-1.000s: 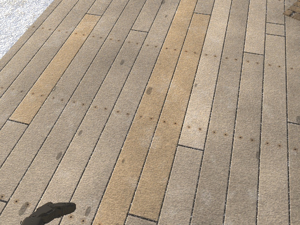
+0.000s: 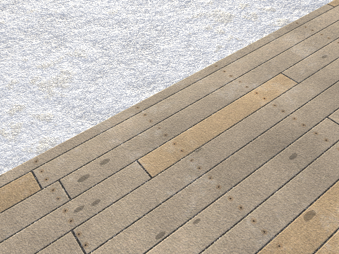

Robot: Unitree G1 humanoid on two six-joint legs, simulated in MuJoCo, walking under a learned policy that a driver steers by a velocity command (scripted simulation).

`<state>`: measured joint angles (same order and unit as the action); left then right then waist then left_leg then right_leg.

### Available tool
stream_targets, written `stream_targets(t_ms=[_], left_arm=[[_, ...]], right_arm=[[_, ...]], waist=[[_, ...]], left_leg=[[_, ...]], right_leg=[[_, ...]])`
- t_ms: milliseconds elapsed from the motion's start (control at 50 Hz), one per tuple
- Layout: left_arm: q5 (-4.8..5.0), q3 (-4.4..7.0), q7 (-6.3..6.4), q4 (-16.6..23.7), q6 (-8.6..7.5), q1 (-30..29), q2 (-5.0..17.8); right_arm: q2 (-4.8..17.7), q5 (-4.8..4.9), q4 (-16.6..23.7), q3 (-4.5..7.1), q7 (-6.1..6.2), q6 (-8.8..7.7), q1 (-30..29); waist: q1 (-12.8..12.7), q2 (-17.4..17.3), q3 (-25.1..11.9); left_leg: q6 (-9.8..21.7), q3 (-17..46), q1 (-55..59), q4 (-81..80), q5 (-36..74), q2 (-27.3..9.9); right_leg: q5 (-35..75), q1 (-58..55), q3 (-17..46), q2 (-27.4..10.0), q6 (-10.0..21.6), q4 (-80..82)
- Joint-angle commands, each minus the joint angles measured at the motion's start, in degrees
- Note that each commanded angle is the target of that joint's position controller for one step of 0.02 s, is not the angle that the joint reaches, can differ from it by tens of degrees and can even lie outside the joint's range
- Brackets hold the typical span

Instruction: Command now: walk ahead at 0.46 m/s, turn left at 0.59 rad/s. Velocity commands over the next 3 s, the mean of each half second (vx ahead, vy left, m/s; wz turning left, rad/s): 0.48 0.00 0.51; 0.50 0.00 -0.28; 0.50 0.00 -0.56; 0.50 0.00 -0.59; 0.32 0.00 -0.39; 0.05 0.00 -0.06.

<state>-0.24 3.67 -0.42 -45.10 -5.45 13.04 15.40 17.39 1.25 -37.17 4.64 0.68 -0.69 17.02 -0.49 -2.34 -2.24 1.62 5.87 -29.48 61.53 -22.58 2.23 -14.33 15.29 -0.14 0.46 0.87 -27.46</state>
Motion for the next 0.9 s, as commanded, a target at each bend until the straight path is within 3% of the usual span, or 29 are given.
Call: stream_targets(t_ms=[20, 120, 200, 260, 280, 320, 340, 360, 380, 400, 420, 440, 460, 480, 500, 540, 580, 620, 680, 720, 780, 820, 860, 880, 900], left_arm=[[-0.44, 1.45, 0.69, 2.68, -0.51, 0.3, 6.85], [-0.51, 1.61, 0.97, 0.44, -0.56, 3.49, 7.88], [0.1, 1.75, 1.21, -1.0, 0.12, 5.4, 9.67], [0.89, 2.02, 1.14, -2.41, 0.89, 7.6, 10.99], [1.16, 2.16, 1.12, -2.59, 1.2, 7.55, 11.59], [1.72, 2.71, 1.41, -2.87, 1.73, 8.03, 13.58], [1.86, 2.87, 1.59, -3.16, 2.05, 8.32, 14.41], [2.01, 2.55, 1.74, -3.14, 2.13, 7.72, 13.94], [0.64, 1.43, 1.7, -2.0, 1.52, 8.04, 11.51], [-0.83, -1.46, 0.32, 0.64, 0.08, 14.82, 3.41], [1.5, -0.04, -0.31, 0.05, -1.59, 8.34, 9.52], [3.34, 0.53, -0.4, 2.81, -2.12, 1.6, 11.08], [2.71, 0.14, 0.05, 3.26, -2.39, 0.18, 9.91], [1.61, 0.32, 0.3, 2.37, -2.03, 0.56, 9.68], [1.5, 0.47, 0.12, 1.51, -1.16, 2.98, 9.49], [1.56, 0.22, 0.0, 0.2, 0.58, 5.87, 7.32], [1.34, -0.02, 0.28, 0.73, 1.75, 3.97, 6.08], [1.21, -0.12, 0.34, 1.73, 1.91, 0.69, 5.54], [1.37, -0.43, -0.5, 2.93, 1.22, -4.16, 4.67], [1.49, -0.84, -1.22, 4.18, 0.97, -7.93, 3.77], [1.53, -0.98, -2.35, 6.36, 0.98, -11.23, 3.79], [1.43, -0.66, -3.07, 7.66, 1.06, -11.18, 4.39], [1.19, 0.3, -3.34, 8.37, 1.51, -8.21, 6.24], [1.32, 1.19, -3.15, 7.83, 1.88, -3.27, 7.68], [1.25, 2.78, -2.58, 6.03, 2.12, 5.3, 10.5]], right_arm=[[4.69, -0.12, 5.24, 1.41, -0.66, -1.29, -3.95], [2.13, 0.15, 7.15, 0.48, -1.2, -1.17, -8.11], [0.3, 0.06, 8.86, -0.59, -2.77, -1.46, -14.62], [-0.03, 0.41, 10.27, -0.92, -4.07, -1.61, -18.37], [0.41, 0.45, 10.6, -0.76, -4.4, -1.64, -18.58], [2.38, -0.08, 10.58, 0.21, -4.55, -1.44, -16.24], [4.36, -0.19, 9.54, 1.3, -4.37, -1.26, -10.98], [6.82, 0.03, 6.95, 2.87, -3.65, -1.03, -1.39], [10.16, -0.06, 4.48, 4.09, -2.29, -0.27, 7.96], [15.77, 0.15, 4.36, 4.14, -2.01, -1.0, 5.97], [10.3, -0.32, 4.69, 2.89, -2.06, -1.43, 8.92], [8.84, -0.82, 3.66, 2.14, -2.3, -2.06, 6.01], [7.66, -0.51, 3.41, 1.66, -2.28, -2.44, 1.91], [5.58, -0.83, 3.49, 0.96, -2.29, -2.68, -1.74], [3.99, -1.52, 3.7, 0.39, -2.26, -3.07, -3.63], [3.7, -1.48, 2.53, 0.37, -2.28, -4.09, -4.79], [4.74, -1.71, 0.8, 0.65, -2.15, -5.04, -4.53], [4.96, -2.12, -0.75, 0.71, -1.72, -5.37, -3.43], [5.52, -2.12, -1.91, 0.62, -1.25, -5.52, -3.16], [6.17, -1.92, -3.13, 0.8, -1.15, -5.51, -1.38], [6.8, -1.19, -5.1, 1.2, -1.04, -4.59, 0.95], [7.4, -0.66, -5.7, 1.57, -0.68, -3.47, 0.92], [9.21, -0.55, -5.37, 2.1, 0.08, -2.4, -0.51], [9.6, -0.31, -5.26, 2.19, 0.58, -1.89, -1.12], [9.14, -0.2, -4.89, 1.82, 1.09, -1.52, -2.02]], waist=[[-1.7, 9.35, 5.02], [-2.9, 7.71, 4.57], [-5.07, 7.36, 6.81], [-5.63, 6.64, 8.66], [-4.95, 6.88, 8.44], [-2.14, 8.97, 4.88], [1.44, 9.46, 1.35], [7.04, 7.88, -3.55], [10.79, 2.68, -9.55], [2.85, -12.33, -17.44], [8.28, -5.21, -21.81], [8.23, -3.99, -11.9], [5.45, 0.13, -6.37], [3.09, 0.81, -3.06], [0.9, -0.46, -2.02], [-1.04, -0.86, -0.87], [-1.2, -0.42, 1.99], [-0.12, -0.26, 3.9], [1.9, -0.05, 5.28], [3.69, 0.27, 6.5], [4.91, 0.82, 7.48], [4.18, 0.18, 6.69], [1.71, -1.95, 3.22], [-1.21, -2.66, -0.2], [-5.96, -0.51, -4.79]], left_leg=[[-1.01, 1.69, -19.68, 4.94, 8.27, -5.94], [-2.81, -0.23, -19.07, -3.17, 17.49, -6.38], [-2.18, -4.82, -14.4, -16.15, 23.62, -6.54], [-0.2, -7.62, -12.53, -22.39, 21.23, -5.8], [0.86, -8.75, -10.49, -24.05, 19.35, -4.96], [3.51, -11.78, -1.77, -25.41, 13.75, -1.05], [5.36, -12.33, 6.18, -26.69, 12.15, 1.07], [7.75, -11.61, 20.67, -31.1, 17.14, 2.44], [10.5, -0.55, 40.18, -30.21, 17.8, -4.88], [21.31, 32.45, 57.36, -34.86, 9.45, -21.77], [20.79, 38.12, 55.82, -41.55, 4.97, -23.04], [17.85, 28.27, 48.36, -42.8, 10.6, -20.77], [15.94, 21.11, 38.98, -43.56, 16.57, -18.23], [14.76, 15.34, 31.6, -44.75, 22.22, -16.37], [14.33, 11.69, 26.47, -46.69, 25.02, -15.04], [14.46, 7.49, 21.14, -50.32, 26.42, -14.51], [13.9, 2.88, 18.11, -52.79, 28.1, -14.28], [12.54, -1.44, 18.38, -53.7, 28.73, -13.17], [9.66, -7.48, 18.8, -54.56, 27.1, -11.37], [9.04, -9.02, 21.02, -55.33, 26.69, -12.53], [8.48, -10.13, 29.69, -52.93, 30.24, -15.24], [7.49, -10.91, 35.16, -48.94, 38.27, -16.64], [5.96, -12.46, 37.39, -41.01, 58.18, -16.68], [4.95, -13.56, 37.15, -33.08, 65.95, -15.97], [2.88, -15.31, 32.01, -20.35, 64.78, -13.49]], right_leg=[[-4.2, -12.33, 16.14, -14.99, 6.74, 17.14], [13.13, -13.76, 4.32, -14.11, 7.61, 17.84], [16.34, -14.09, -2.26, -14.26, 6.96, 18.33], [21.09, -17.68, -4.93, -15.88, 6.56, 17.21], [27.21, -18.83, -6.19, -16.19, 6.09, 15.64], [50.15, -20.41, -8.48, -16.5, 5.34, 8.25], [58.83, -20.07, -9.2, -16.44, 4.98, 0.73], [58.37, -14.78, -10.58, -15.13, 3.69, -10.21], [37.12, 0.39, -10.23, -13.05, 1.98, -26.5], [-18.44, 23.28, -5.1, -2.14, -0.79, -46.91], [-18.18, 26.89, 5.04, -2.44, -0.2, -52.08], [-13.24, 30.44, 4.27, -4.45, 0.32, -51.82], [-8.07, 28.87, 3.81, -6.93, 0.46, -47.17], [-5.44, 25.9, 3.47, -8.6, -0.06, -43.54], [-3.36, 21.92, 4.08, -9.86, -0.37, -42.08], [-1.23, 18.97, 3.66, -10.39, -1.53, -39.6], [2.97, 21.04, 3.86, -10.44, -2.72, -36.18], [9.93, 23.68, 4.7, -9.84, -3.17, -30.24], [21.59, 21.37, 3.4, -7.42, -2.23, -17.68], [25.11, 20.68, 1.88, -6.35, -1.35, -12.56], [21.6, 24.31, 1.48, -5.58, 0.57, -8.31], [15.04, 25.34, 0.06, -4.56, 2.14, -7.49], [7.45, 19.47, -3.65, -1.12, 4.3, -7.96], [5.52, 12.67, -5.32, 1.22, 5.83, -7.29], [9.63, -0.52, -4.94, 3.18, 8.0, -3.65]])
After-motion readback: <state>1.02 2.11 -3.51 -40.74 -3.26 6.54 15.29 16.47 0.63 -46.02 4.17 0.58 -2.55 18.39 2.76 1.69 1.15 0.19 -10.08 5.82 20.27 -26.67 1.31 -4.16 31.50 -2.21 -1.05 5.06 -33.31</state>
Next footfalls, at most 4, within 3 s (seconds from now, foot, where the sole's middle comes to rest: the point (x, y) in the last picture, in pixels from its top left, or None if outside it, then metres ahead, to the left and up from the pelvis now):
0.38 left None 0.33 0.18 -0.78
0.90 right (180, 219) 0.68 0.03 -0.78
1.36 left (139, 166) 0.95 0.22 -0.78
1.90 right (209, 146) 1.07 -0.13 -0.78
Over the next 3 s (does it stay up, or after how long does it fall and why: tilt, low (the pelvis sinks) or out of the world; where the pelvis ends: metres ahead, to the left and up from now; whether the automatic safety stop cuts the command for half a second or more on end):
stays up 1.25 -0.20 0.00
